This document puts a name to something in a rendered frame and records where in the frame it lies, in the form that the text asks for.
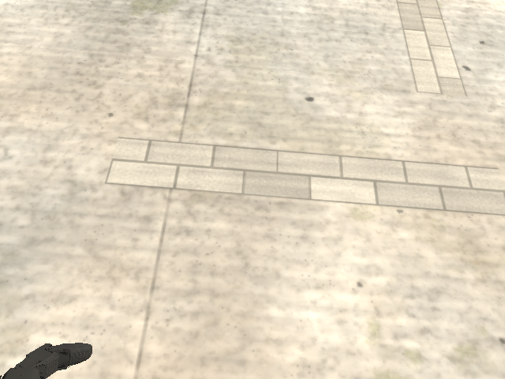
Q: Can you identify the left robot hand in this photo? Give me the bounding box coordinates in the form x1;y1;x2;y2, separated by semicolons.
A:
0;343;92;379

